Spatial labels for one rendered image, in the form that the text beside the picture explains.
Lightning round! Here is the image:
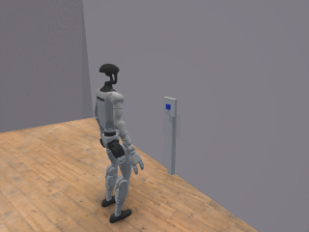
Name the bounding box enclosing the left robot thigh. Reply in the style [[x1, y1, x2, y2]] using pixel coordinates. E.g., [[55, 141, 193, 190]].
[[99, 138, 119, 177]]

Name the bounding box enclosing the right robot hand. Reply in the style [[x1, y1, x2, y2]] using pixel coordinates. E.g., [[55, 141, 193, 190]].
[[129, 152, 144, 175]]

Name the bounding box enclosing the panel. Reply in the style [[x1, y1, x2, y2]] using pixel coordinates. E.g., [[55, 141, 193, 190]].
[[163, 97, 178, 176]]

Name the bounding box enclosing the robot left upper arm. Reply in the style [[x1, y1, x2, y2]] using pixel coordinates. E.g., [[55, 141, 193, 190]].
[[94, 89, 100, 116]]

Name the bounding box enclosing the button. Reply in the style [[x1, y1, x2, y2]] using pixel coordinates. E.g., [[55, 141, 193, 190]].
[[165, 103, 171, 110]]

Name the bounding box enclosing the left robot forearm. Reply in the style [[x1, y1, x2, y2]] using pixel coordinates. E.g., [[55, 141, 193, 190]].
[[95, 114, 105, 132]]

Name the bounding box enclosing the right robot thigh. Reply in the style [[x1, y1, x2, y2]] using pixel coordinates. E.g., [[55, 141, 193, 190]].
[[111, 141, 132, 187]]

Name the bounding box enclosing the robot thigh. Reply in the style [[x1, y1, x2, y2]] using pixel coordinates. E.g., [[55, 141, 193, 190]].
[[99, 138, 119, 177], [111, 141, 132, 187]]

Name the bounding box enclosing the right robot forearm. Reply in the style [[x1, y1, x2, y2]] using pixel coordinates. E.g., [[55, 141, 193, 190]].
[[118, 121, 135, 155]]

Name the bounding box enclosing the robot right upper arm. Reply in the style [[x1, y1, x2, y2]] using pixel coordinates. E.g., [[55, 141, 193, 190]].
[[110, 92, 124, 130]]

